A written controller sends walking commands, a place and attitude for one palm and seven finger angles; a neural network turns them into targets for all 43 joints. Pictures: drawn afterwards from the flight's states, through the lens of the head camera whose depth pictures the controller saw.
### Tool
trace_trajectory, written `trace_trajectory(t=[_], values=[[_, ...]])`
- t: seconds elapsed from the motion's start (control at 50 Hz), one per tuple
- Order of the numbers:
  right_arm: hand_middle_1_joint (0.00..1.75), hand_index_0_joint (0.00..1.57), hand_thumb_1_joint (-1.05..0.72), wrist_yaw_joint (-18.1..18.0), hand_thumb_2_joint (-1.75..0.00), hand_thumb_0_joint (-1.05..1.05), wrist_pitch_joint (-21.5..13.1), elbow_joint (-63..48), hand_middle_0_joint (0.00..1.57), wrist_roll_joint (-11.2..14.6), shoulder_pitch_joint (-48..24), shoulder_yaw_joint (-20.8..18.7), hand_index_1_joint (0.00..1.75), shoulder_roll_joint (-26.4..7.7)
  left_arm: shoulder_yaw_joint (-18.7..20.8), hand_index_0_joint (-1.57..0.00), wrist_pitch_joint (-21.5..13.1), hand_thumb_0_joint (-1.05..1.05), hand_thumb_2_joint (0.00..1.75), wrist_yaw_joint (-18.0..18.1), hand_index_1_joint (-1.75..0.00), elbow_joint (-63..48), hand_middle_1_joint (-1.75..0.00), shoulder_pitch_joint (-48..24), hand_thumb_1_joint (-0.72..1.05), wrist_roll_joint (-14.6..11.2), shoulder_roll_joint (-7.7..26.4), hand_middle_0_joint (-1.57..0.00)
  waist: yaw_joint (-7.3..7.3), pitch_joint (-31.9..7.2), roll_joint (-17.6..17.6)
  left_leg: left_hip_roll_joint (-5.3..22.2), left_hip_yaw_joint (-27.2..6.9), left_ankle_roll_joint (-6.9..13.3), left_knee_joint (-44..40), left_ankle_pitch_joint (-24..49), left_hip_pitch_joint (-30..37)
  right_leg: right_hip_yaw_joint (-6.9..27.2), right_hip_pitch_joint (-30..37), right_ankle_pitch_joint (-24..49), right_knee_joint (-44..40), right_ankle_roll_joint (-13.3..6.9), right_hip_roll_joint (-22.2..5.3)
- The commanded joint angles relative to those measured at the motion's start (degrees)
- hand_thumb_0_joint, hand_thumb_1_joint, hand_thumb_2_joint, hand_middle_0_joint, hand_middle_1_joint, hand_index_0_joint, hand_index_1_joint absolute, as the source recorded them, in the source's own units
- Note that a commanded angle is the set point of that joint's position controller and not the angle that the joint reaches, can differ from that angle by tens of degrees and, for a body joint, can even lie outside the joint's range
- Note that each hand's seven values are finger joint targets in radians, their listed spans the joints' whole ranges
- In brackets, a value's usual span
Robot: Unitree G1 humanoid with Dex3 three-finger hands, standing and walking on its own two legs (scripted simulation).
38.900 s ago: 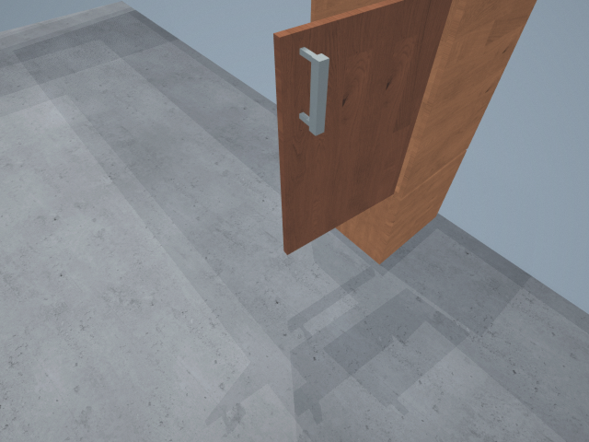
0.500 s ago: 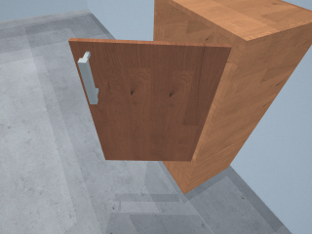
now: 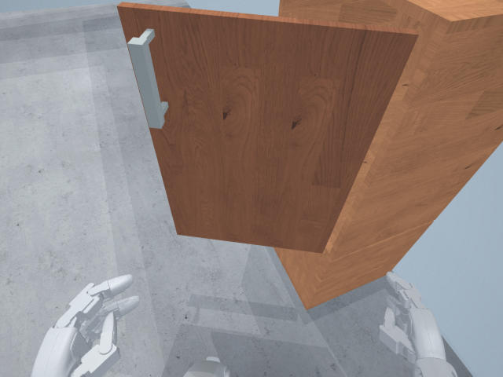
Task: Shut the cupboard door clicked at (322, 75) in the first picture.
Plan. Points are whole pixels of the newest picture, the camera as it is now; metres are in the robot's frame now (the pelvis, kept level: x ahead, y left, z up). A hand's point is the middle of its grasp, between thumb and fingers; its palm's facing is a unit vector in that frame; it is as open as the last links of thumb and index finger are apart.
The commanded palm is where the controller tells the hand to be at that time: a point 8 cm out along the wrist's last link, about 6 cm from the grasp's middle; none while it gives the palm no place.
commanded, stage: raise the hand and make a fist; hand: left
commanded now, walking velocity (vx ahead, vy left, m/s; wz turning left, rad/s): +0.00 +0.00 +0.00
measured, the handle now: (152, 80) +0.49 +0.22 +0.22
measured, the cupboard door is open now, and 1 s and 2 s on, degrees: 60 60 60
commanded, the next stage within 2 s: bring the fist close to the handle in 1.46 s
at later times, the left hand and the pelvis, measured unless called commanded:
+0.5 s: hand (109, 277) +0.21 +0.20 +0.13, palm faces -0.01 -1.00 -0.04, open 3.7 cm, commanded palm +0.18 +0.25 +0.14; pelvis +0.02 +0.02 +0.03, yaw -1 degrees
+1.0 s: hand (73, 215) +0.24 +0.23 +0.21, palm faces +0.03 -1.00 -0.08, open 3.1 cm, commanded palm +0.21 +0.27 +0.22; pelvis +0.01 +0.03 +0.06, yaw +0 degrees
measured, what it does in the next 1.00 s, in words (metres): rises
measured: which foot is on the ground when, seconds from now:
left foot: down 0.00-1.00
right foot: down 0.00-1.00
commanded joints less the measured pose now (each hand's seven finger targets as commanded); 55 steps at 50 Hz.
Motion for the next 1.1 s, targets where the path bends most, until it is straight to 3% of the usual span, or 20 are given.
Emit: trace_trajectory(t=[0.0,0.04,0.1,0.14,0.18,0.22,0.26,0.28,0.3,0.38,0.42,0.48,0.54,0.74,0.88,0.9,0.98,1.02,1.06,1.08], values=[[0.30,0.20,-0.90,-1.5,-0.90,0.00,-4.7,-5.1,0.20,-0.1,1.1,-0.5,0.30,-6.0,0.4,-0.62,-11.3,0.00,0.90,-2.3,-0.76,-23.6,-0.76,-14.9,0.90,-2.5,6.0,-0.62,-5.79,-5.3,5.4,0.1,-4.4,0.8,-3.6,9.5,9.1,12.5,-3.5,14.3,-13.6,4.6,-1.9],[0.30,0.20,-0.90,-2.1,-0.90,0.00,-4.9,-4.7,0.20,0.4,1.2,-0.3,0.30,-6.4,0.2,-0.66,-8.9,0.00,0.90,-5.4,-0.80,-18.9,-0.80,-12.8,0.90,-2.8,6.3,-0.66,-5.72,-3.8,2.9,0.2,-4.4,1.0,-4.0,8.9,8.0,12.7,-2.5,14.4,-15.1,5.6,-2.2],[0.30,0.20,-0.90,-2.6,-0.90,0.00,-3.6,-5.6,0.20,1.6,1.0,-0.1,0.30,-6.2,3.7,-0.71,-0.6,0.00,0.90,-8.5,-0.86,-14.2,-0.86,-7.4,0.90,-3.7,8.4,-0.71,-3.13,-5.8,0.7,-0.2,-4.1,1.0,-6.3,11.0,8.4,15.0,5.0,18.9,-18.4,7.6,-3.9],[0.30,0.20,-0.90,-2.9,-0.90,0.00,-2.6,-6.7,0.20,1.7,0.0,-0.1,0.30,-5.5,7.4,-0.75,4.2,0.00,0.90,-8.2,-0.90,-15.8,-0.90,-5.4,0.90,-4.4,10.2,-0.75,-0.69,-9.4,-0.3,-0.3,-3.8,0.8,-8.4,13.9,10.2,15.0,10.6,24.6,-18.8,8.4,-5.0],[0.30,0.20,-0.90,-3.0,-0.90,0.00,-1.7,-6.4,0.20,1.5,-0.9,0.2,0.30,-4.6,11.9,-0.79,6.8,0.00,0.90,-6.4,-0.94,-16.0,-0.94,-4.3,0.90,-5.1,11.8,-0.79,1.10,-9.6,-0.3,-0.3,-4.2,0.5,-10.2,16.7,11.7,13.7,14.0,31.2,-18.1,8.5,-5.0],[0.30,0.20,-0.90,-2.8,-0.90,0.00,-1.5,-6.9,0.20,1.2,-0.6,0.6,0.30,-4.0,11.2,-0.82,6.8,0.00,0.90,-5.1,-0.98,-18.2,-0.98,-4.6,0.90,-6.0,9.5,-0.82,1.05,-8.0,-2.0,-0.2,-4.2,0.1,-12.4,18.0,12.9,11.6,14.7,35.8,-17.9,8.3,-4.7],[0.30,0.20,-0.90,-2.5,-0.90,0.00,-2.2,-6.8,0.20,1.1,-0.3,0.8,0.30,-4.3,9.6,-0.86,5.3,0.00,0.90,-4.1,-1.02,-20.4,-1.02,-5.3,0.90,-6.2,8.2,-0.86,0.70,-6.7,-0.4,-0.2,-4.0,0.1,-14.5,18.4,15.2,9.2,13.2,33.1,-18.0,7.0,-3.4],[0.30,0.20,-0.90,-2.4,-0.90,0.00,-2.4,-6.8,0.20,1.1,-0.5,0.8,0.30,-4.6,9.3,-0.88,5.0,0.00,0.90,-3.7,-1.04,-20.1,-1.04,-5.2,0.90,-5.9,8.4,-0.88,0.90,-5.7,-1.5,-0.1,-4.1,0.2,-14.7,18.4,15.4,9.4,13.0,32.4,-18.3,7.0,-3.2],[0.30,0.20,-0.90,-2.2,-0.90,0.00,-2.9,-6.7,0.20,1.2,0.1,0.9,0.30,-4.8,7.3,-0.90,4.4,0.00,0.90,-3.8,-1.06,-20.5,-1.06,-5.4,0.90,-5.8,6.9,-0.90,0.11,-5.2,-1.0,-0.1,-4.0,0.3,-15.3,18.3,16.3,8.9,12.0,31.5,-18.5,6.8,-3.0],[0.30,0.20,-0.90,-2.1,-0.90,0.00,-4.4,-6.0,0.20,1.4,0.4,0.7,0.30,-6.0,5.9,-0.97,4.6,0.00,0.90,-3.2,-1.14,-21.0,-1.14,-7.5,0.90,-4.6,8.0,-0.97,-0.46,-3.2,-0.8,0.2,-4.1,0.6,-17.6,15.4,17.9,7.0,10.1,22.1,-20.0,5.1,-1.8],[0.30,0.20,-0.90,-2.1,-0.90,0.00,-5.2,-6.1,0.20,1.6,0.5,0.9,0.30,-6.1,4.9,-1.01,5.2,0.00,0.90,-2.6,-1.18,-23.1,-1.18,-8.8,0.90,-4.0,7.8,-1.01,-0.48,-4.1,2.3,0.4,-4.3,0.6,-19.7,13.9,20.1,5.4,9.7,18.0,-20.4,3.9,-1.3],[0.30,0.20,-0.90,-2.5,-0.90,0.00,-5.7,-5.4,0.20,1.5,-0.1,1.1,0.30,-6.4,6.6,-1.06,6.6,0.00,0.90,-0.1,-1.24,-25.6,-1.24,-11.6,0.90,-2.7,10.5,-1.06,-0.27,-3.3,3.5,1.1,-5.4,0.5,-22.2,12.2,22.2,4.1,10.2,15.4,-21.2,3.1,-0.9],[0.30,0.20,-0.90,-2.5,-0.90,0.00,-6.2,-5.2,0.20,1.7,-0.5,1.7,0.30,-6.1,5.3,-1.12,8.1,0.00,0.90,1.2,-1.30,-27.8,-1.30,-13.6,0.90,-2.5,8.9,-1.12,-0.31,-3.1,5.7,1.4,-6.0,0.2,-24.7,11.8,25.1,3.2,11.4,15.3,-22.2,2.7,-0.8],[0.30,0.20,-0.90,-2.8,-0.90,0.00,-5.6,-3.9,0.20,1.9,-1.7,3.6,0.30,-6.1,5.4,-1.30,19.5,0.00,0.90,1.1,-1.50,-26.5,-1.50,-22.4,0.90,-1.9,9.7,-1.30,-0.02,2.1,4.0,2.2,-7.4,-0.5,-32.2,11.5,30.6,2.2,16.5,17.1,-28.6,2.8,-0.5],[0.30,0.20,-0.90,-3.2,-0.90,0.00,-4.7,-2.8,0.20,1.9,-3.6,4.3,0.30,-6.1,9.4,-1.30,24.6,0.00,0.90,0.8,-1.50,-26.9,-1.50,-30.8,0.90,-2.5,13.4,-1.30,0.77,0.3,3.8,1.4,-6.1,-0.3,-34.2,14.8,34.8,2.9,21.2,19.1,-32.5,2.7,-0.7],[0.30,0.20,-0.90,-3.2,-0.90,0.00,-4.7,-2.7,0.20,2.0,-4.3,4.5,0.30,-5.6,8.0,-1.30,25.2,0.00,0.90,0.4,-1.50,-26.6,-1.50,-32.0,0.90,-2.6,11.6,-1.30,0.46,1.2,4.1,1.3,-6.0,-0.3,-34.6,15.0,35.3,2.8,21.1,19.1,-33.0,2.6,-0.7],[0.30,0.20,-0.90,-3.4,-0.90,0.00,-4.4,-2.0,0.20,2.3,-5.2,4.6,0.30,-6.3,10.2,-1.30,27.9,0.00,0.90,-0.4,-1.50,-25.6,-1.50,-35.7,0.90,-3.0,14.6,-1.30,1.12,1.0,3.7,1.0,-5.5,-0.1,-35.0,16.2,36.4,3.7,23.1,20.1,-34.8,2.6,-1.1],[0.30,0.20,-0.90,-3.4,-0.90,0.00,-4.2,-2.2,0.20,2.5,-6.2,4.9,0.30,-5.9,9.7,-1.30,29.5,0.00,0.90,-0.7,-1.50,-25.5,-1.50,-38.2,0.90,-3.3,13.7,-1.30,1.16,1.2,4.4,0.8,-5.5,-0.1,-35.6,16.3,37.0,3.5,23.1,20.1,-35.1,2.6,-1.2],[0.30,0.20,-0.90,-3.4,-0.90,0.00,-4.1,-2.1,0.20,2.6,-6.7,4.9,0.30,-5.8,10.0,-1.30,30.8,0.00,0.90,-1.1,-1.50,-23.8,-1.50,-38.3,0.90,-3.8,13.5,-1.30,1.23,1.9,3.8,0.5,-5.4,-0.1,-35.9,15.5,37.3,3.6,23.0,19.3,-35.7,2.7,-1.2],[0.30,0.20,-0.90,-3.4,-0.90,0.00,-3.9,-1.7,0.20,2.6,-6.9,4.7,0.30,-6.2,11.0,-1.30,31.5,0.00,0.90,-1.1,-1.50,-21.9,-1.50,-35.8,0.90,-3.8,14.0,-1.30,1.51,2.9,0.9,0.7,-5.3,0.1,-35.6,15.4,36.4,4.2,23.2,19.0,-36.5,2.7,-1.4]])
